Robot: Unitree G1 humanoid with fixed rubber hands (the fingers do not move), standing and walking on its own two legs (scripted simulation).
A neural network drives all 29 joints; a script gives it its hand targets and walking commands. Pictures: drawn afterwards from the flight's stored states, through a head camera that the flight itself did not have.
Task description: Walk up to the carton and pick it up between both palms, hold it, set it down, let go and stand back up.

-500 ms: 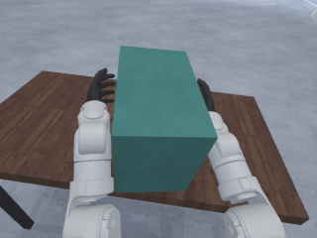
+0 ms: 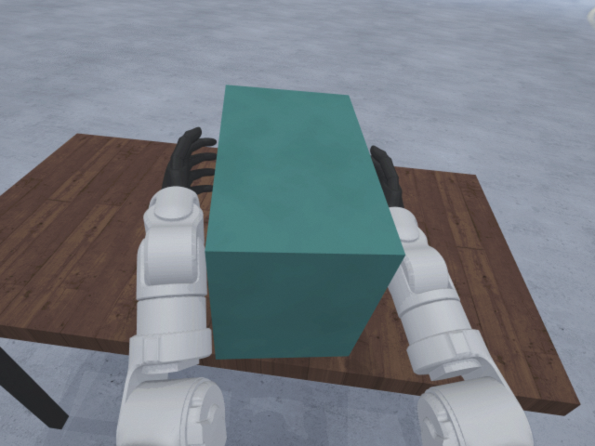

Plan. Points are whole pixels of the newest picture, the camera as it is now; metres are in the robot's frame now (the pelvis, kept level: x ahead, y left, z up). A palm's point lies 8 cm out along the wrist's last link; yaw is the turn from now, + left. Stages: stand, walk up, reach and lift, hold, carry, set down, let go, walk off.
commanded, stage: hold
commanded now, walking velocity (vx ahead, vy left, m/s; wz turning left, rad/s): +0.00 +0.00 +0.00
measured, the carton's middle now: (286, 218) +0.35 +0.01 +0.17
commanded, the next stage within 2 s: none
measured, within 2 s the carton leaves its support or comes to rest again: neither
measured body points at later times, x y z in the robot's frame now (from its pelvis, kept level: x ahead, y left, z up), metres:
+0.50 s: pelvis +0.00 +0.01 +0.00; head -0.04 +0.02 +0.45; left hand +0.38 +0.15 +0.22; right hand +0.38 -0.12 +0.19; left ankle -0.02 +0.13 -0.74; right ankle +0.06 -0.13 -0.74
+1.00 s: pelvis +0.00 +0.01 +0.00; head -0.04 +0.03 +0.45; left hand +0.37 +0.15 +0.21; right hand +0.38 -0.11 +0.19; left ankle -0.02 +0.13 -0.74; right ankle +0.06 -0.13 -0.74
